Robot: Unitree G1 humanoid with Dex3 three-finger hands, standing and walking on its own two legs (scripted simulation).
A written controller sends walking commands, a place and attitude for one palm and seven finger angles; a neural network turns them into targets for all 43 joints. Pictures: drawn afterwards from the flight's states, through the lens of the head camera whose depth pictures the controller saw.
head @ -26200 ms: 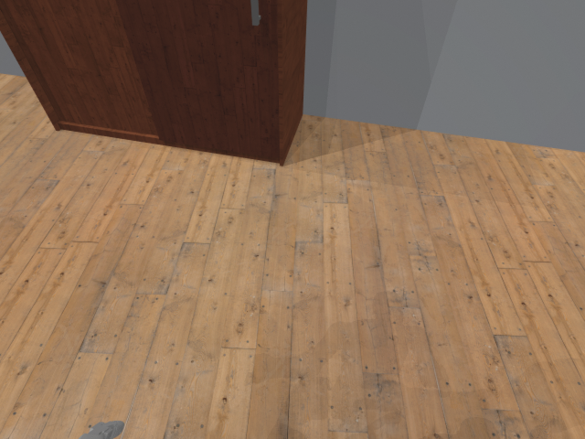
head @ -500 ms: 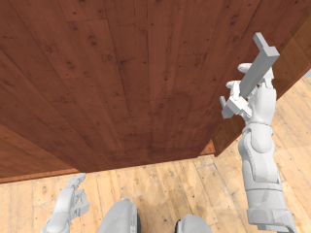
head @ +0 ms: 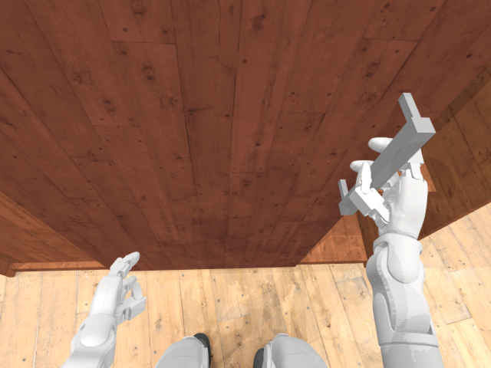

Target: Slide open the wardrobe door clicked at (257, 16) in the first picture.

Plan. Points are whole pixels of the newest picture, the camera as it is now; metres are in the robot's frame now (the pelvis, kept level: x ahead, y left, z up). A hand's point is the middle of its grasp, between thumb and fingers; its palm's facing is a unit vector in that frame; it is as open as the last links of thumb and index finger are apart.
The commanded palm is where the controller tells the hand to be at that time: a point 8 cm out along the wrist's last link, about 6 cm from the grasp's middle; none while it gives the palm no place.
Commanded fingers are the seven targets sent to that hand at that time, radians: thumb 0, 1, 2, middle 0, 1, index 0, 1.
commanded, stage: step sideways, sliding the door along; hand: right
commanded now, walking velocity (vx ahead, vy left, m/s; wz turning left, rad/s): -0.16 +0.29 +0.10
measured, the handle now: (371, 164) +0.39 -0.19 +0.08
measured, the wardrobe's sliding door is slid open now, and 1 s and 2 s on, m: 0.31 0.46 0.46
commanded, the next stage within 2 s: stop walking and hold the door there in 0.64 s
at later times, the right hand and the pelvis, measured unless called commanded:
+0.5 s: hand (255, 192) +0.34 +0.00 +0.09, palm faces +0.23 +0.97 -0.12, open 6.2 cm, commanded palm +0.30 +0.01 +0.09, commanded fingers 0.00 -0.90 -0.90 0.45 1.40 0.45 1.40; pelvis -0.06 +0.14 -0.01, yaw +6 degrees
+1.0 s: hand (258, 188) +0.34 -0.01 +0.09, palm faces +0.39 +0.88 -0.26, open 6.2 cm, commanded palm +0.30 -0.04 +0.08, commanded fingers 0.00 -0.90 -0.90 0.45 1.40 0.45 1.40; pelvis -0.06 +0.26 -0.02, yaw +6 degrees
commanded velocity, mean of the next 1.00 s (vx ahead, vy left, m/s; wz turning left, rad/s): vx -0.01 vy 0.14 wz -0.01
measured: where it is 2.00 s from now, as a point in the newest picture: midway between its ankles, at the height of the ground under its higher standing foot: outside the picture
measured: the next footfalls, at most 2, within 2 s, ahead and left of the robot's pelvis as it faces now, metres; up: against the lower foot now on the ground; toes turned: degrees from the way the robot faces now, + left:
right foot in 0.04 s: +0.05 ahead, -0.11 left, +0.00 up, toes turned -7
left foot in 0.42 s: -0.02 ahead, +0.29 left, +0.00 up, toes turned +11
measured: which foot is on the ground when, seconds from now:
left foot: down 0.00-0.04, up 0.06-0.40, down 0.42-0.62, up 0.64-0.94, down 0.96-1.00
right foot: up 0.00-0.02, down 0.04-0.42, up 0.44-0.60, down 0.62-0.96, up 0.98-1.00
